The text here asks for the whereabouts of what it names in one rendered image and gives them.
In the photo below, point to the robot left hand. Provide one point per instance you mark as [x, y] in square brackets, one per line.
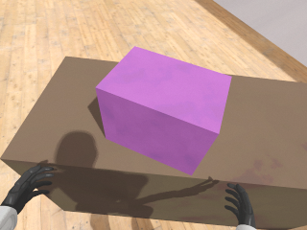
[23, 189]

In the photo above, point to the pedestal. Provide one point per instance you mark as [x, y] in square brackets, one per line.
[262, 146]

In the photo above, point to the left robot forearm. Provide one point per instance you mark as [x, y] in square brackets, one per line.
[8, 218]

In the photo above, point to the carton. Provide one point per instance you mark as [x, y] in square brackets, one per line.
[162, 107]

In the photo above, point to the robot right hand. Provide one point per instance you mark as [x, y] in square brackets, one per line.
[244, 213]

